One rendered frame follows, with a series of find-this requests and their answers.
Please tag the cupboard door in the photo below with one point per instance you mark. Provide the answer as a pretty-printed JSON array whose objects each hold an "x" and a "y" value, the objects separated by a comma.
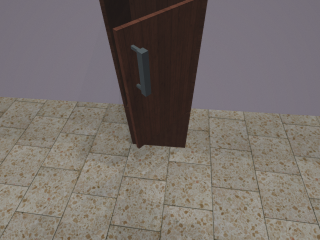
[{"x": 170, "y": 36}]

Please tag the handle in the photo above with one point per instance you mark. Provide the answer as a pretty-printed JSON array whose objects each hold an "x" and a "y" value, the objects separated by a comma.
[{"x": 144, "y": 70}]

